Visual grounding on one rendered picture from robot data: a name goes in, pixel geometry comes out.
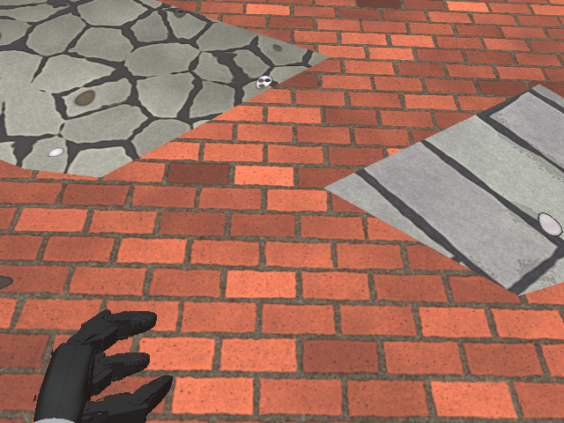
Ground left robot hand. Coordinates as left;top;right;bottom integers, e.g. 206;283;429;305
33;309;173;423

